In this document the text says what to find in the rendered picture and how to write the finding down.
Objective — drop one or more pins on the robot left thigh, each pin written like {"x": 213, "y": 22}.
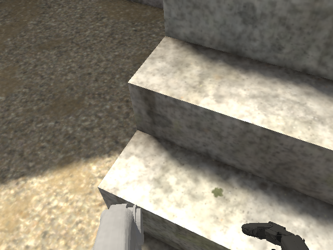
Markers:
{"x": 121, "y": 228}

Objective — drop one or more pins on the robot right hand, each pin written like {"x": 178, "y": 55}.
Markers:
{"x": 275, "y": 234}

